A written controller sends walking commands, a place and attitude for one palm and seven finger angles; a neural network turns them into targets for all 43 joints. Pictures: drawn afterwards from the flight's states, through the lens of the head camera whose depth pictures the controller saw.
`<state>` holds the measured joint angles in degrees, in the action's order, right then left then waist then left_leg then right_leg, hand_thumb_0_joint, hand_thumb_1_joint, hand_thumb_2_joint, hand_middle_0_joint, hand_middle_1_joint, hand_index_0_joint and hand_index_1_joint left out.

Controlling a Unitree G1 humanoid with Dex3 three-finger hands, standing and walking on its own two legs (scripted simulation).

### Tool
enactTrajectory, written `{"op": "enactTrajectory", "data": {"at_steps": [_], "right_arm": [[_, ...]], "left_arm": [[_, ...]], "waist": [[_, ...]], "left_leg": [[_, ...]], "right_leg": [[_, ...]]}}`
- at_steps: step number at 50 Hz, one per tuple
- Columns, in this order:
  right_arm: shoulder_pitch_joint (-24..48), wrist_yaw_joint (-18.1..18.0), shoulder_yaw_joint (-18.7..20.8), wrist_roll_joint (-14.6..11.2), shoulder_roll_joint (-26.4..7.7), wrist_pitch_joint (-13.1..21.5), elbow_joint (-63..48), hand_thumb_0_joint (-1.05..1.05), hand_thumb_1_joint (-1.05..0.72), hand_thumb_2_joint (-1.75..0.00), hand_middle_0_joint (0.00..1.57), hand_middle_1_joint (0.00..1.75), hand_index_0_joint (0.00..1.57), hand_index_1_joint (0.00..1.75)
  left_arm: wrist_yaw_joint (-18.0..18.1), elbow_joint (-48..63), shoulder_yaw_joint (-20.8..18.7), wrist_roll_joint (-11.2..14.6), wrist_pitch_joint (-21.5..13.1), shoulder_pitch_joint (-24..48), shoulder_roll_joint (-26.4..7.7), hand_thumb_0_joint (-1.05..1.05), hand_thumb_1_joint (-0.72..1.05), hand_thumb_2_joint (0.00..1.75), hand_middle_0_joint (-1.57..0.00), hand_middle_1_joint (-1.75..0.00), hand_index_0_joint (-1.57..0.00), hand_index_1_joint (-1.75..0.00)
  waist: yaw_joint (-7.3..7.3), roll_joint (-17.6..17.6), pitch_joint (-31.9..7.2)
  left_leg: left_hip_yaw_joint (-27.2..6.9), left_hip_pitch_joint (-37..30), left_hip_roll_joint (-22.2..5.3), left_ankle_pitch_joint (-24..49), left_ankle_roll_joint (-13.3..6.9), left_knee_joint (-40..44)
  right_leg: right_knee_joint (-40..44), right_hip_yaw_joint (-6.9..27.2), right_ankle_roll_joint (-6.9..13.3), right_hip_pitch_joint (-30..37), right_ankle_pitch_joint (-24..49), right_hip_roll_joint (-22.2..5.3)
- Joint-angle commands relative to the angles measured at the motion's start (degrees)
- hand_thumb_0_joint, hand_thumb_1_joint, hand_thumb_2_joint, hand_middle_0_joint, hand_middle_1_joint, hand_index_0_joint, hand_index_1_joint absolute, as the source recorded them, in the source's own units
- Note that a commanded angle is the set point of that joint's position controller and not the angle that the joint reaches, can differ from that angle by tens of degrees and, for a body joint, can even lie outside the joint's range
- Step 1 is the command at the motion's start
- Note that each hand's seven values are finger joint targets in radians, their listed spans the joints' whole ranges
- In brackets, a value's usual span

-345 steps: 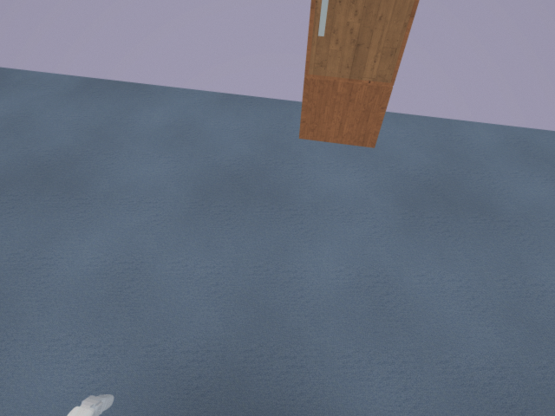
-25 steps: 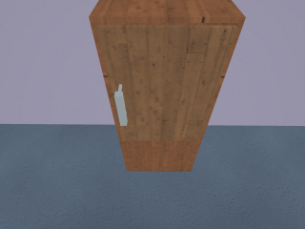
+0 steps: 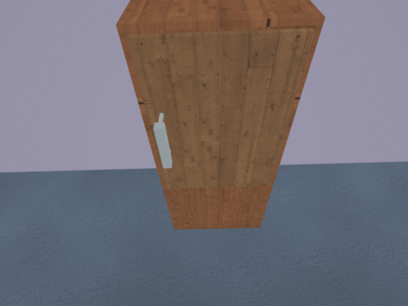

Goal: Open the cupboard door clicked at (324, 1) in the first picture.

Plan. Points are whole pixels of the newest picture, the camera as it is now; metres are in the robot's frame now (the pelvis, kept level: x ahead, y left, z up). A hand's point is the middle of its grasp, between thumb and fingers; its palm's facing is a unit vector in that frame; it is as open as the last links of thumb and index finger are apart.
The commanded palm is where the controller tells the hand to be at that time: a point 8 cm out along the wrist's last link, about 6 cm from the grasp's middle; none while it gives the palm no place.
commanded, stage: look again from close up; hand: left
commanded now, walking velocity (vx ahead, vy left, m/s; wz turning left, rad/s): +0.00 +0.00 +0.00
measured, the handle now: (164, 141) +0.57 +0.16 -0.05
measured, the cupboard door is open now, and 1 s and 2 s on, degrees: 0 0 0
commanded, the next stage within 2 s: raise the hand with hooked fingers in 0.14 s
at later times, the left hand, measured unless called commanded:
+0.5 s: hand (126, 250) +0.22 +0.17 +0.00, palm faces +0.19 -0.98 -0.04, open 7.8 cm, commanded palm +0.12 +0.23 -0.06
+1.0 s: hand (121, 275) +0.19 +0.19 -0.06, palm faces -0.07 -1.00 -0.01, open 10.6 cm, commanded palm +0.15 +0.26 -0.05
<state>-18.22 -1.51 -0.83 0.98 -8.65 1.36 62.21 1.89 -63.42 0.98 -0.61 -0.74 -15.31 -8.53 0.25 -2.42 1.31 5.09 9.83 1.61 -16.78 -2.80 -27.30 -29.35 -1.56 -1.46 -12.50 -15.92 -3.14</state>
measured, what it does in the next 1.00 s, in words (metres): lowers itself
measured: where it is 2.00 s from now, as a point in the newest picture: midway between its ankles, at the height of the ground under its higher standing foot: outside the picture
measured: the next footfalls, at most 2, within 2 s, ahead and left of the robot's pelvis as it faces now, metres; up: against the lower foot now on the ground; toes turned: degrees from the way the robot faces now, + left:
none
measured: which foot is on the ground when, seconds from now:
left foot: down 0.00-1.00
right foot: down 0.00-1.00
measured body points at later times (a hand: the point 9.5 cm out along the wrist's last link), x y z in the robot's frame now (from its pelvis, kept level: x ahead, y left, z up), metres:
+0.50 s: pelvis -0.01 -0.03 -0.03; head +0.01 -0.03 +0.42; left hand +0.21 +0.22 +0.00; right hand +0.16 -0.29 -0.11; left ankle -0.02 +0.09 -0.74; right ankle +0.00 -0.14 -0.74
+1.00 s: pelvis -0.05 -0.03 -0.10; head +0.03 -0.02 +0.34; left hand +0.19 +0.24 -0.06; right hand +0.13 -0.24 -0.19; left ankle -0.02 +0.09 -0.74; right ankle +0.00 -0.14 -0.74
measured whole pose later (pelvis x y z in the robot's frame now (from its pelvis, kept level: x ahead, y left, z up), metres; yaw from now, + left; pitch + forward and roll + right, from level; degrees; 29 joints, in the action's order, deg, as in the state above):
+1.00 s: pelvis -0.05 -0.03 -0.10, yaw +2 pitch +16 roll -3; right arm -11.8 -3.3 -2.3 -2.1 -10.3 12.1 32.8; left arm -26.2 -8.9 -15.8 19.8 -16.6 -11.1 -17.7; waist 0.5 -2.2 -6.1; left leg -1.2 56.0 -2.7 -30.6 0.0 -70.7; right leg -67.1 -7.0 2.0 -54.7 -28.3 -0.9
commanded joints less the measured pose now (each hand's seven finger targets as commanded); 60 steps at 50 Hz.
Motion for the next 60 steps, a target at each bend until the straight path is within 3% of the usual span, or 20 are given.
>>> {"op": "enactTrajectory", "data": {"at_steps": [1,11,12,13,14,15,16,17,19,23,27,31,34,36,40,43,46,50,55,60], "right_arm": [[-2.18,-0.09,1.09,-0.18,-6.11,1.23,-1.89,0.00,-0.90,-0.90,0.20,0.30,0.20,0.30],[-0.87,-0.32,1.25,-0.26,-6.54,1.45,-0.72,0.00,-0.90,-0.90,0.20,0.30,0.20,0.30],[3.92,0.14,1.69,-1.03,-8.08,1.00,-4.65,0.00,-0.90,-0.90,0.20,0.30,0.20,0.30],[2.59,-2.23,3.30,-3.54,-16.93,9.56,-23.38,0.00,-0.90,-0.90,0.20,0.30,0.20,0.30],[7.77,-4.19,1.66,-2.76,-11.75,14.38,-20.28,0.00,-0.90,-0.90,0.20,0.30,0.20,0.30],[7.26,-4.29,2.47,-3.18,-11.67,15.80,-16.52,0.00,-0.90,-0.90,0.20,0.30,0.20,0.30],[5.53,-3.60,2.40,-3.75,-9.11,15.68,-16.49,0.00,-0.90,-0.90,0.20,0.30,0.20,0.30],[7.57,-3.16,2.56,-3.75,-11.73,16.37,-21.45,0.00,-0.90,-0.90,0.20,0.30,0.20,0.30],[6.97,-3.02,4.17,-2.04,-12.88,17.29,-23.64,0.00,-0.90,-0.90,0.20,0.30,0.20,0.30],[9.68,-0.12,6.25,-0.90,-11.95,17.08,-30.26,0.00,-0.90,-0.90,0.20,0.30,0.20,0.30],[11.66,2.07,7.19,-1.79,-13.01,16.85,-36.67,0.00,-0.90,-0.90,0.20,0.30,0.20,0.30],[12.34,0.77,6.84,-2.14,-13.14,15.67,-42.36,0.00,-0.90,-0.90,0.20,0.30,0.20,0.30],[8.83,-0.16,6.34,-1.59,-11.89,16.10,-40.72,0.00,-0.90,-0.90,0.20,0.30,0.20,0.30],[7.57,-0.99,5.83,-0.95,-12.33,16.12,-38.87,0.00,-0.90,-0.90,0.20,0.30,0.20,0.30],[7.52,-2.14,4.60,-1.67,-13.84,16.83,-36.25,0.00,-0.90,-0.90,0.20,0.30,0.20,0.30],[8.02,-2.95,4.34,-3.25,-14.09,16.33,-36.61,0.00,-0.90,-0.90,0.20,0.30,0.20,0.30],[9.22,-2.99,3.83,-3.78,-13.76,14.70,-39.95,0.00,-0.90,-0.90,0.20,0.30,0.20,0.30],[10.02,-2.35,3.87,-3.13,-11.27,14.07,-41.30,0.00,-0.90,-0.90,0.20,0.30,0.20,0.30],[7.88,-1.56,3.90,-2.43,-12.06,14.86,-38.75,0.00,-0.90,-0.90,0.20,0.30,0.20,0.30],[4.98,-2.20,4.13,-2.99,-15.14,15.93,-38.42,0.00,-0.90,-0.90,0.20,0.30,0.20,0.30]], "left_arm": [[0.21,1.99,-1.29,-0.18,-0.66,-2.58,-5.97,0.00,0.90,0.90,-0.20,-0.30,-0.20,-0.30],[0.15,1.87,-1.87,-0.24,-1.00,-2.18,-7.20,0.00,0.90,0.90,-0.20,-0.30,-0.20,-0.30],[2.55,-0.25,-1.64,-0.45,-1.17,-7.67,-7.36,0.00,0.90,0.90,-0.20,-0.30,-0.20,-0.30],[2.20,87.21,-10.99,9.97,-14.00,37.11,-21.33,0.00,0.88,0.89,-0.20,-0.32,-0.20,-0.32],[3.68,70.46,-9.45,5.73,-10.87,9.55,-16.51,0.00,0.85,0.88,-0.20,-0.33,-0.20,-0.33],[6.26,65.17,-7.25,7.61,-8.41,7.98,-11.79,0.00,0.83,0.87,-0.21,-0.34,-0.21,-0.34],[5.60,54.49,-0.17,8.49,-3.49,-7.76,1.56,0.00,0.81,0.86,-0.21,-0.36,-0.21,-0.36],[4.32,64.09,-2.26,10.24,-5.55,2.81,-1.47,0.00,0.78,0.85,-0.21,-0.37,-0.21,-0.37],[1.60,59.80,-8.33,9.23,-11.98,1.63,-5.97,0.00,0.74,0.83,-0.21,-0.40,-0.21,-0.40],[-10.80,44.96,-13.72,13.58,-26.23,-20.07,-2.44,0.00,0.64,0.79,-0.22,-0.47,-0.22,-0.47],[-25.54,45.20,-20.05,17.13,-37.01,-17.74,-9.38,0.00,0.55,0.75,-0.22,-0.53,-0.22,-0.53],[-27.38,60.74,-23.68,20.51,-34.60,-4.00,-15.03,0.00,0.46,0.71,-0.23,-0.58,-0.23,-0.58],[-24.45,75.30,-22.70,21.33,-38.17,4.02,-14.54,0.00,0.39,0.68,-0.24,-0.63,-0.24,-0.63],[-23.73,81.08,-20.31,20.38,-39.56,8.31,-14.89,0.00,0.34,0.66,-0.24,-0.66,-0.24,-0.66],[-26.73,73.90,-14.99,19.62,-35.99,8.42,-13.18,0.00,0.25,0.62,-0.25,-0.72,-0.25,-0.72],[-29.05,64.59,-17.85,19.68,-27.63,5.27,-15.72,0.00,0.18,0.59,-0.25,-0.76,-0.25,-0.76],[-29.55,61.86,-23.55,22.12,-18.73,0.07,-18.36,0.00,0.11,0.56,-0.26,-0.81,-0.26,-0.81],[-23.71,67.24,-29.40,23.96,-17.62,-2.39,-19.53,0.00,0.01,0.52,-0.26,-0.87,-0.26,-0.87],[-18.99,66.39,-23.48,20.39,-25.94,3.95,-15.19,0.00,-0.10,0.47,-0.27,-0.94,-0.27,-0.94],[-24.01,62.99,-19.54,18.83,-27.86,8.07,-16.52,0.00,-0.22,0.42,-0.28,-1.02,-0.28,-1.02]], "waist": [[-0.48,2.91,3.54],[-0.47,2.58,0.95],[-2.35,13.02,1.73],[4.66,0.95,-27.00],[-0.80,-8.87,-24.23],[0.66,-10.34,-18.09],[1.24,-5.42,-10.02],[1.98,-3.63,-2.09],[3.01,2.78,-0.71],[-4.09,19.88,-5.44],[-5.21,7.20,-15.29],[-3.98,1.30,-22.39],[-0.88,-6.00,-26.34],[1.33,-5.61,-27.15],[4.45,-4.34,-20.20],[2.97,0.81,-19.64],[-1.80,2.33,-25.13],[-4.83,3.10,-28.87],[-0.37,1.52,-18.38],[1.89,-0.06,-18.97]], "left_leg": [[-7.59,3.98,-7.77,6.91,-0.12,8.44],[-6.39,1.15,-7.59,11.89,0.12,6.84],[-5.28,5.16,-9.31,16.52,1.91,-4.55],[-5.49,-7.93,-2.30,22.33,1.10,1.84],[-4.22,-11.73,-4.16,31.02,1.27,2.29],[-3.97,-6.34,-3.91,24.53,3.25,1.93],[-5.03,-1.16,-3.93,18.77,2.96,2.66],[-6.51,4.32,-3.12,13.05,2.64,1.24],[-6.19,10.41,-1.70,7.54,2.37,-4.20],[-4.37,26.82,-0.09,4.26,3.13,-16.66],[-2.41,35.08,1.52,5.20,3.76,-27.17],[-2.24,39.35,1.24,0.34,2.40,-32.84],[-4.17,34.53,-0.89,3.67,1.48,-35.61],[-5.21,34.56,-1.90,3.57,0.98,-37.59],[-7.01,38.44,-2.62,-1.19,0.65,-38.54],[-7.22,42.28,-2.18,-6.16,0.84,-36.12],[-6.79,40.96,-1.25,-3.04,1.10,-32.87],[-6.94,38.33,-1.45,2.64,1.54,-30.50],[-7.48,39.43,-1.81,-3.94,1.68,-29.57],[-8.18,37.56,-1.66,-9.24,1.34,-28.38]], "right_leg": [[3.87,3.05,3.13,0.02,5.44,-2.48],[4.23,3.61,3.44,1.53,10.93,-3.21],[4.69,5.97,2.28,1.90,30.37,-5.97],[-0.64,1.45,3.41,5.19,25.78,0.11],[-2.24,0.53,4.18,2.97,13.87,2.38],[-2.12,-1.91,3.59,-0.92,7.00,2.34],[-1.24,-3.27,2.68,-4.82,4.66,2.20],[-0.62,-3.64,2.56,-6.92,5.73,1.90],[-2.05,-4.77,2.60,-13.40,1.94,2.52],[-13.74,-3.70,2.68,-19.58,1.26,3.02],[-23.32,2.27,3.16,-18.48,10.78,0.99],[-23.46,7.93,2.21,-21.39,-0.87,0.55],[-26.79,5.54,2.67,-25.73,2.06,2.22],[-28.10,5.32,3.08,-29.23,1.33,3.04],[-27.82,3.23,3.39,-35.20,-5.35,4.18],[-24.52,3.74,2.36,-32.85,-12.76,3.59],[-23.43,3.33,2.13,-24.94,-11.00,2.89],[-24.93,1.07,2.25,-20.79,-4.48,3.17],[-25.54,-1.05,2.62,-32.17,-11.75,3.75],[-25.74,-1.52,2.93,-35.42,-13.97,3.64]]}}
